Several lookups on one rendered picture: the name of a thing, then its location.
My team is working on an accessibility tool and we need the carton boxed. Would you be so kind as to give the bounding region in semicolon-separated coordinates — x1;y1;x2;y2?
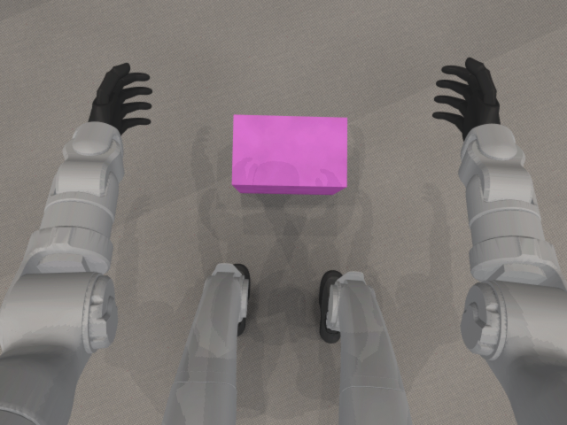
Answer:
232;114;347;195

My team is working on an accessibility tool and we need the robot left hand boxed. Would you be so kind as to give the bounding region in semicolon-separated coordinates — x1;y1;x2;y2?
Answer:
88;63;152;136

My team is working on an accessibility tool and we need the left robot forearm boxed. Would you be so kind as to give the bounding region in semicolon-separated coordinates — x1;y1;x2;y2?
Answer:
0;121;125;350

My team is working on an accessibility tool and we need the robot left shin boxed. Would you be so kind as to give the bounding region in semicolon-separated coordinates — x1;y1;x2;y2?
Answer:
204;263;243;322

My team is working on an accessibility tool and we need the robot right hand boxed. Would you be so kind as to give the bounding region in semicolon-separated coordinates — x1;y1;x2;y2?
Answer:
432;58;501;141

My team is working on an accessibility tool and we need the robot right upper arm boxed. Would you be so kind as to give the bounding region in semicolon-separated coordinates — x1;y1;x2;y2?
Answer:
460;280;567;425

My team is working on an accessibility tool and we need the right robot forearm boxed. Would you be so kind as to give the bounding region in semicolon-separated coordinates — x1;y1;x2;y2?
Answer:
458;124;567;292

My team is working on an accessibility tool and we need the robot left upper arm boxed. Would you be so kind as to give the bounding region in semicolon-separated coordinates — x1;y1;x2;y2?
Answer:
0;272;118;425

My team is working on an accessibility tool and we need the robot left foot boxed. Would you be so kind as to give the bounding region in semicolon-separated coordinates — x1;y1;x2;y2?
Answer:
234;264;250;336

